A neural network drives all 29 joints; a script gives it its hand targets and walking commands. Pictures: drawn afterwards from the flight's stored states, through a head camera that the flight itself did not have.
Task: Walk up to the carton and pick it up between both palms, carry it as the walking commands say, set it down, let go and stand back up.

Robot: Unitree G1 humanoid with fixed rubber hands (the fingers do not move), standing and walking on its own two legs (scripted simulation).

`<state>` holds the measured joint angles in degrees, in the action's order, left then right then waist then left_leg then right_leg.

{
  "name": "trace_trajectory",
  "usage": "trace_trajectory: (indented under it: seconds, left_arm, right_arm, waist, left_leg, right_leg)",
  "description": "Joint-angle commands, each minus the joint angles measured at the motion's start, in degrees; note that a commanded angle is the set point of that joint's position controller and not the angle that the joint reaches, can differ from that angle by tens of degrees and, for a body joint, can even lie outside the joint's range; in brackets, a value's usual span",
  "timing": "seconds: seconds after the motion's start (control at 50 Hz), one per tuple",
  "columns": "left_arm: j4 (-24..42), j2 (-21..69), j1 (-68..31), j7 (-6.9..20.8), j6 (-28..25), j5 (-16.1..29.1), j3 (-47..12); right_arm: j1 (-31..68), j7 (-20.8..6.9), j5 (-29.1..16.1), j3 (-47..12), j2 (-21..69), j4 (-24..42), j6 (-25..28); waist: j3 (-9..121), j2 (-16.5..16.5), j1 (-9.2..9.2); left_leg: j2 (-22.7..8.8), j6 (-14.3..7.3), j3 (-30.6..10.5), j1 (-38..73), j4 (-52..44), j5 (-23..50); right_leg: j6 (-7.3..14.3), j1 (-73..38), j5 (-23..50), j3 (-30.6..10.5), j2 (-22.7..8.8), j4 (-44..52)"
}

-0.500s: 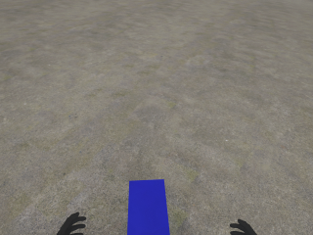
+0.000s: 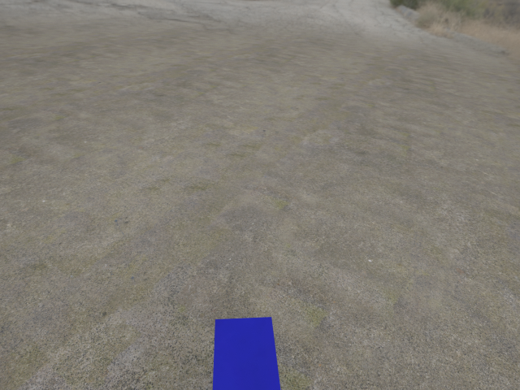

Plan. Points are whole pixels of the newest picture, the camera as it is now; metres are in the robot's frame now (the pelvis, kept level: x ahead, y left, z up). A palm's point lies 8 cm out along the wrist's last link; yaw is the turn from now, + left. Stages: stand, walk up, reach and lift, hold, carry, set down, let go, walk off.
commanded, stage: stand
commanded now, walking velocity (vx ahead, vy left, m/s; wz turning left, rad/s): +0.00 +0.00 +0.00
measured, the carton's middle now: (244, 382) +0.45 +0.03 -0.62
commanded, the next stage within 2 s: none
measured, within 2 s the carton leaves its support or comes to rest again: neither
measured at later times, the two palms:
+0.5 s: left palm out of the picture +0.00 +0.29 -0.13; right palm out of the picture +0.02 -0.28 -0.11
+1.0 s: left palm out of the picture -0.01 +0.29 -0.13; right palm out of the picture +0.03 -0.28 -0.12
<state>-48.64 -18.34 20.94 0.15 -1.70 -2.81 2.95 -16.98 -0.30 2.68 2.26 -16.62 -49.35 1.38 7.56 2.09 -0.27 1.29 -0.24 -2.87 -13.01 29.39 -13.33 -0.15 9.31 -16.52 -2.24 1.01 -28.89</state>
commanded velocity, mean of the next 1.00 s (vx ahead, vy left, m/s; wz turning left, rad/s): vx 0.00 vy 0.00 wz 0.00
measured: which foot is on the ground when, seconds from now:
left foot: down 0.00-1.00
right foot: down 0.00-1.00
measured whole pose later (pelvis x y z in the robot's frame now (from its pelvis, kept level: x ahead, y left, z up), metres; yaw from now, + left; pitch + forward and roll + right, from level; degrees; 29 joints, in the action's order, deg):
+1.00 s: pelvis -0.03 +0.00 +0.00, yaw +2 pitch -4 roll -1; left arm -59.9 -18.4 16.8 -0.4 -1.8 -1.6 1.6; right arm -13.6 -0.3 1.4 0.8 -17.0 -60.9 1.1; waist 2.4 0.8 -0.5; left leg 2.0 0.1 -5.6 -15.2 29.0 -10.0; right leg -0.3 11.0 -14.0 -1.1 0.9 -28.7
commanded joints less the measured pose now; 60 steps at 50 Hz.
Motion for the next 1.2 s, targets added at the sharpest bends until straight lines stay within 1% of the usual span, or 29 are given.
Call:
trace_trajectory:
  seconds: [0.0, 0.02, 0.08, 0.1, 0.12, 0.18, 0.28, 0.34, 0.36, 0.38, 0.42, 0.44, 0.6, 0.66, 0.7, 0.74, 0.76, 0.78, 0.82, 0.86, 0.94, 0.96, 0.98, 1.02, 1.04, 1.06, 1.08, 1.12, 1.18]
  left_arm:
    - [4.4, -11.3, -3.8, -0.7, -2.3, 0.0, 2.4]
    - [4.0, -11.1, -4.3, -0.7, -2.3, 0.2, 2.3]
    - [2.8, -10.8, -3.6, -0.8, -2.6, 0.4, 1.7]
    - [2.3, -10.7, -4.1, -0.8, -2.5, 0.5, 1.6]
    - [2.1, -11.3, -3.9, -0.8, -2.5, 0.5, 1.7]
    - [0.8, -11.4, -3.4, -1.0, -2.3, 0.6, 1.5]
    - [-0.8, -11.4, -3.2, -1.2, -2.2, 0.7, 1.5]
    - [-1.8, -10.8, -3.5, -1.2, -2.2, 0.9, 1.1]
    - [-2.4, -10.7, -2.4, -1.0, -2.2, 1.1, 1.2]
    - [-2.9, -11.7, -2.1, -1.1, -2.1, 1.1, 1.3]
    - [-3.0, -11.5, -2.7, -1.0, -2.0, 1.2, 1.4]
    - [-3.6, -11.1, -2.6, -1.0, -2.0, 0.9, 1.1]
    - [-5.1, -12.2, -3.8, -1.0, -1.8, 0.9, 1.4]
    - [-4.9, -11.2, -4.9, -1.0, -1.9, 1.0, 1.3]
    - [-5.8, -12.1, -4.2, -1.1, -1.8, 1.2, 1.6]
    - [-5.5, -11.7, -4.9, -1.1, -1.6, 0.8, 1.5]
    - [-5.9, -10.7, -5.1, -1.1, -1.7, 1.1, 1.0]
    - [-6.1, -11.8, -4.5, -1.1, -1.8, 1.3, 1.4]
    - [-6.4, -11.7, -6.0, -1.1, -1.5, 1.1, 1.4]
    - [-6.4, -11.9, -5.9, -1.2, -1.6, 1.6, 1.2]
    - [-7.6, -12.1, -6.3, -1.2, -1.4, 1.3, 1.2]
    - [-7.5, -11.6, -5.8, -1.2, -1.3, 1.5, 1.1]
    - [-7.9, -12.0, -5.8, -1.2, -1.2, 1.6, 1.3]
    - [-7.9, -11.3, -6.4, -0.9, -1.3, 1.3, 1.0]
    - [-8.3, -11.1, -5.7, -1.0, -1.2, 1.5, 1.2]
    - [-8.5, -11.7, -6.1, -1.1, -1.3, 1.4, 1.1]
    - [-8.1, -11.7, -7.8, -1.1, -1.2, 1.2, 1.1]
    - [-8.6, -10.8, -6.2, -1.0, -1.1, 1.5, 0.7]
    - [-8.8, -11.3, -7.8, -1.0, -1.2, 1.4, 1.0]
  right_arm:
    - [5.5, 0.2, -0.1, 2.6, -12.9, 4.6, 2.1]
    - [6.0, 0.3, 0.0, 2.8, -13.6, 4.1, 2.0]
    - [5.4, 0.3, -0.2, 2.4, -13.4, 2.2, 1.9]
    - [4.5, 0.5, -0.4, 2.4, -13.5, 1.6, 1.9]
    - [5.4, 0.3, -0.3, 2.4, -14.1, 1.4, 2.0]
    - [5.1, 0.1, -0.8, 1.9, -13.3, -0.1, 1.9]
    - [5.2, 0.3, -0.9, 1.5, -13.3, -2.0, 1.7]
    - [5.2, 0.5, -1.0, 1.5, -13.3, -3.4, 1.7]
    - [4.3, 0.5, -0.9, 1.5, -14.2, -3.9, 1.6]
    - [4.3, 0.4, -1.1, 1.5, -13.8, -3.9, 1.5]
    - [6.1, 0.3, -0.9, 1.7, -14.4, -3.9, 1.4]
    - [5.5, 0.3, -1.1, 1.7, -13.9, -4.2, 1.5]
    - [5.1, 0.3, -1.1, 1.2, -13.4, -6.1, 1.2]
    - [5.9, 0.5, -1.1, 1.1, -13.0, -6.3, 1.1]
    - [6.1, 0.4, -1.2, 1.2, -13.1, -6.3, 1.4]
    - [6.4, 0.4, -1.4, 1.3, -13.3, -6.2, 1.2]
    - [7.0, 0.4, -1.4, 1.3, -13.5, -6.1, 1.3]
    - [6.7, 0.3, -1.3, 0.9, -12.8, -6.5, 1.2]
    - [5.0, 0.3, -1.5, 1.4, -13.7, -7.3, 1.1]
    - [5.9, 0.5, -1.4, 0.9, -12.7, -7.2, 1.1]
    - [5.9, 0.6, -1.4, 0.6, -12.4, -7.4, 1.2]
    - [7.0, 0.8, -1.2, 1.1, -13.9, -7.5, 0.9]
    - [6.6, 0.8, -1.3, 0.9, -13.0, -7.3, 1.1]
    - [6.2, 0.7, -1.6, 0.9, -13.6, -7.7, 0.8]
    - [6.7, 0.6, -1.5, 0.6, -12.5, -7.6, 0.9]
    - [6.9, 0.7, -1.6, 0.9, -13.4, -7.7, 0.8]
    - [7.3, 0.8, -1.7, 0.9, -14.1, -7.4, 1.0]
    - [6.5, 0.7, -1.3, 0.9, -13.8, -8.1, 1.0]
    - [8.5, 0.8, -1.3, 0.8, -14.0, -7.9, 1.0]
  waist:
    - [-9.3, -1.4, 0.24]
    - [-10.9, -3.1, 0.34]
    - [-9.5, -2.5, 0.15]
    - [-10.3, -1.2, 0.96]
    - [-10.1, -0.7, -0.01]
    - [-10.5, -2.1, 0.52]
    - [-10.2, -3.4, 0.03]
    - [-11.9, -1.8, 0.15]
    - [-11.7, -3.4, 0.17]
    - [-11.7, -2.3, 0.09]
    - [-11.9, -3.1, -0.55]
    - [-11.2, -2.4, 0.09]
    - [-12.4, -1.6, 0.22]
    - [-11.4, -4.8, -0.11]
    - [-11.0, -2.4, -0.18]
    - [-11.9, -3.1, 0.32]
    - [-12.0, -1.8, -0.34]
    - [-11.8, -2.1, -0.54]
    - [-10.4, -1.6, 0.73]
    - [-10.2, -2.9, 0.01]
    - [-11.8, -2.7, 0.27]
    - [-11.4, -2.4, -0.48]
    - [-10.6, -3.8, -0.28]
    - [-11.2, -2.9, -0.20]
    - [-10.8, -3.3, -0.59]
    - [-11.0, -3.7, -0.03]
    - [-11.6, -1.9, -0.04]
    - [-9.5, -3.5, -0.02]
    - [-10.7, -3.3, -0.28]
  left_leg:
    - [-5.5, -2.4, -8.4, -4.2, -10.0, -10.6]
    - [-5.4, -2.6, -8.3, -5.3, -9.6, -10.5]
    - [-5.1, -2.7, -7.9, -4.4, -9.0, -8.9]
    - [-5.6, -3.0, -8.5, -4.2, -8.5, -8.7]
    - [-5.3, -2.8, -8.6, -4.7, -9.0, -10.0]
    - [-5.3, -2.7, -8.8, -5.3, -9.0, -11.1]
    - [-5.8, -3.1, -9.7, -5.3, -9.5, -10.7]
    - [-5.9, -3.4, -10.3, -5.6, -9.3, -10.5]
    - [-5.7, -3.4, -10.2, -5.7, -9.9, -12.1]
    - [-6.1, -3.4, -10.8, -5.5, -10.4, -12.7]
    - [-5.7, -3.4, -10.4, -6.6, -10.2, -11.6]
    - [-5.4, -3.2, -9.9, -5.6, -9.5, -11.4]
    - [-5.4, -3.1, -10.3, -5.7, -9.4, -12.1]
    - [-5.4, -3.5, -10.4, -6.0, -9.5, -11.9]
    - [-5.6, -3.5, -10.7, -5.2, -9.3, -10.6]
    - [-5.5, -3.4, -10.7, -5.1, -9.3, -11.0]
    - [-5.8, -3.5, -11.3, -6.1, -9.3, -10.6]
    - [-5.3, -3.4, -10.6, -5.6, -8.7, -10.7]
    - [-5.1, -3.2, -10.0, -3.6, -8.1, -9.3]
    - [-5.6, -3.6, -10.4, -4.6, -8.7, -8.4]
    - [-5.3, -3.2, -10.6, -4.4, -8.7, -7.2]
    - [-5.7, -3.7, -11.2, -4.6, -9.1, -8.1]
    - [-5.6, -3.6, -11.2, -4.6, -9.2, -8.1]
    - [-6.2, -3.5, -12.2, -5.6, -10.0, -10.7]
    - [-6.0, -3.6, -11.8, -5.7, -9.8, -9.9]
    - [-5.7, -3.3, -11.6, -4.7, -9.6, -9.0]
    - [-5.7, -3.3, -11.6, -5.7, -9.6, -8.6]
    - [-5.6, -3.0, -11.1, -3.3, -9.0, -7.5]
    - [-5.7, -3.1, -11.6, -5.0, -9.1, -6.7]
  right_leg:
    - [1.7, 8.2, -5.4, -5.9, -4.2, 7.8]
    - [1.9, 8.9, -5.6, -6.9, -4.9, 8.3]
    - [2.3, 8.2, -6.1, -7.5, -5.4, 8.8]
    - [2.3, 9.7, -6.1, -7.6, -5.4, 8.8]
    - [2.3, 9.3, -6.7, -7.1, -4.9, 8.4]
    - [2.3, 9.4, -6.7, -7.2, -5.2, 8.2]
    - [2.2, 8.3, -4.6, -7.0, -5.4, 7.7]
    - [2.4, 9.8, -5.5, -7.2, -5.4, 8.0]
    - [2.3, 9.5, -5.7, -6.8, -4.9, 7.5]
    - [2.1, 9.2, -6.1, -6.3, -4.8, 7.2]
    - [2.5, 8.4, -5.4, -6.8, -5.1, 7.5]
    - [2.4, 8.9, -6.8, -7.0, -5.3, 8.3]
    - [2.5, 10.3, -9.2, -7.3, -5.5, 8.5]
    - [2.6, 8.9, -8.5, -7.4, -5.9, 8.8]
    - [2.2, 8.2, -7.4, -6.9, -5.6, 8.7]
    - [2.1, 9.2, -7.7, -6.5, -5.6, 8.9]
    - [2.3, 8.6, -7.2, -6.7, -5.9, 9.1]
    - [2.3, 8.6, -7.8, -7.1, -5.9, 9.5]
    - [2.2, 9.0, -9.2, -7.2, -6.3, 10.2]
    - [2.4, 7.5, -7.2, -7.6, -6.6, 9.8]
    - [2.0, 7.9, -6.6, -6.7, -6.4, 9.6]
    - [2.1, 7.5, -6.3, -6.3, -6.2, 9.9]
    - [2.0, 6.4, -5.7, -5.9, -6.0, 8.7]
    - [1.7, 6.8, -6.7, -5.3, -5.9, 8.7]
    - [1.7, 5.9, -5.4, -5.1, -5.8, 8.1]
    - [1.8, 6.7, -5.5, -5.3, -5.9, 8.8]
    - [2.1, 6.6, -6.0, -6.0, -6.6, 9.4]
    - [1.9, 6.0, -5.5, -5.5, -6.3, 9.1]
    - [1.9, 5.5, -4.0, -5.2, -6.5, 9.1]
